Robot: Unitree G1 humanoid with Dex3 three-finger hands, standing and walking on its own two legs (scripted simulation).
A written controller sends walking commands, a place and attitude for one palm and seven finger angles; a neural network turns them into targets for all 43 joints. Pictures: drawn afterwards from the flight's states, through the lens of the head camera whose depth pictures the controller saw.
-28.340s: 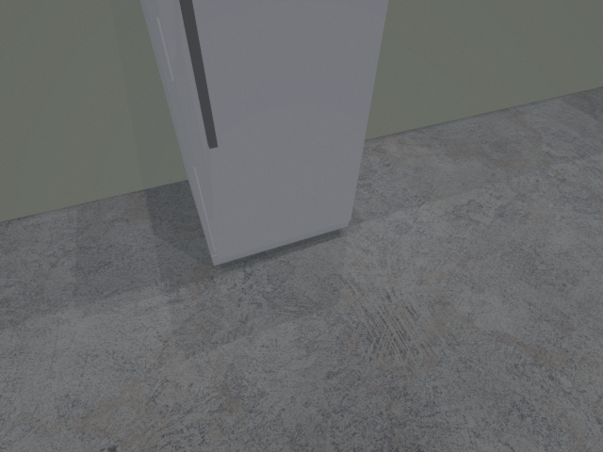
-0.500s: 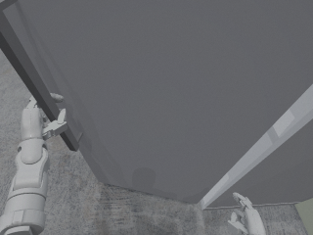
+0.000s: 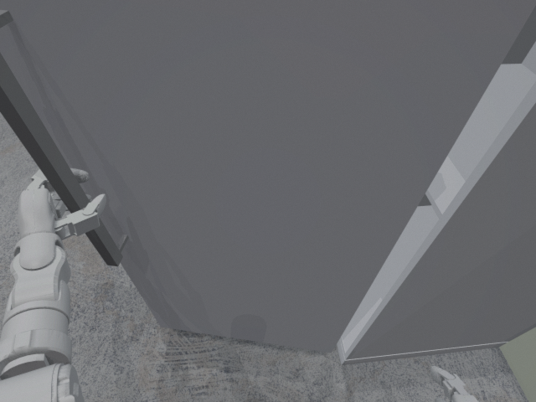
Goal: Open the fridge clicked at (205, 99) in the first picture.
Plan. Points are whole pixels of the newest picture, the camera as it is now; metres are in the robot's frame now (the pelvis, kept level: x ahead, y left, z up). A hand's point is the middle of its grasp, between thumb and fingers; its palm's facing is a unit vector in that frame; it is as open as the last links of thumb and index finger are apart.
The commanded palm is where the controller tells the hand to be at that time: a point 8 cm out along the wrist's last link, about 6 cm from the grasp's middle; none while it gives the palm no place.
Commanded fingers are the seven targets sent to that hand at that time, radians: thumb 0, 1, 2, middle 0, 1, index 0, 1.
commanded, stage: loosen the grip on the handle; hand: left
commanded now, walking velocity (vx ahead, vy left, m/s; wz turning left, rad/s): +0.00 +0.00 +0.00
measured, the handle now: (73, 174) +0.42 +0.32 +0.11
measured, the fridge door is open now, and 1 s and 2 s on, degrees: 76 77 77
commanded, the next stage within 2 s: slip the hand off the handle in 0.40 s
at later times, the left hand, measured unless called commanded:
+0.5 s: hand (78, 215) +0.38 +0.31 +0.07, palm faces +0.42 -0.88 -0.23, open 14.2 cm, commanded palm +0.33 +0.36 +0.08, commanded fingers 0.00 -0.55 0.20 -0.25 -1.15 -0.25 -1.15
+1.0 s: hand (27, 216) +0.37 +0.39 +0.06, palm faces +0.46 -0.85 -0.24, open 14.6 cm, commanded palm +0.34 +0.42 +0.08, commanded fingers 0.00 -0.55 0.20 -0.25 -1.15 -0.25 -1.15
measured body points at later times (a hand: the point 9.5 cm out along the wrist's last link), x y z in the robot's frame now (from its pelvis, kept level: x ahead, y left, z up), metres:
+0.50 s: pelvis +0.00 +0.01 -0.02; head +0.03 +0.02 +0.43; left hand +0.35 +0.36 +0.08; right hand +0.07 -0.25 -0.13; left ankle +0.04 +0.13 -0.73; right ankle +0.02 -0.11 -0.73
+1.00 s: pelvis +0.04 +0.03 -0.02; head +0.08 +0.05 +0.43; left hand +0.34 +0.44 +0.08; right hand +0.16 -0.24 -0.11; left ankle +0.04 +0.13 -0.73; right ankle +0.02 -0.11 -0.73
